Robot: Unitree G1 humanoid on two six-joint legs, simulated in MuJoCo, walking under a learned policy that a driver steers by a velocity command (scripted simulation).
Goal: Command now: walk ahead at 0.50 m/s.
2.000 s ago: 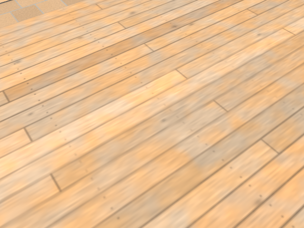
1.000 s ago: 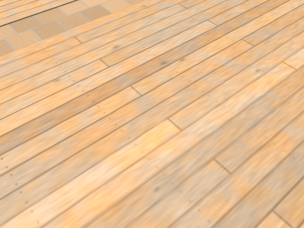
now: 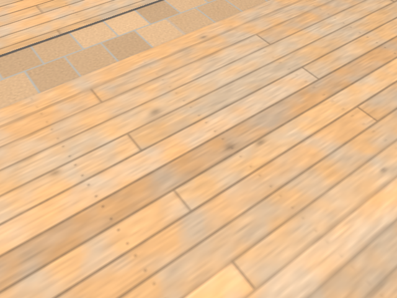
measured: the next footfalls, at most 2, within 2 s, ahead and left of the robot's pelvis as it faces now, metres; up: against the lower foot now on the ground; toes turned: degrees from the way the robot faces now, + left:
right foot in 0.44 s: +0.42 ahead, -0.15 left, +0.00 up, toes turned -3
left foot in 0.98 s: +0.72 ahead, +0.08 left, +0.00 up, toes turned -3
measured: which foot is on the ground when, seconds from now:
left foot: down 0.00-0.46, up 0.48-0.96, down 0.98-1.00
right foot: up 0.00-0.42, down 0.44-0.98, up 1.00-1.00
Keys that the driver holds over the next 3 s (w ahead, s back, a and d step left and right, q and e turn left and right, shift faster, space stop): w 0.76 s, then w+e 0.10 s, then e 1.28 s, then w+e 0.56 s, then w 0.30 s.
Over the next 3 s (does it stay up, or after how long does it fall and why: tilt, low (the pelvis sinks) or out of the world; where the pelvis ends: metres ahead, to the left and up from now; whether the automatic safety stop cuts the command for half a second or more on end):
stays up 0.80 -0.34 0.00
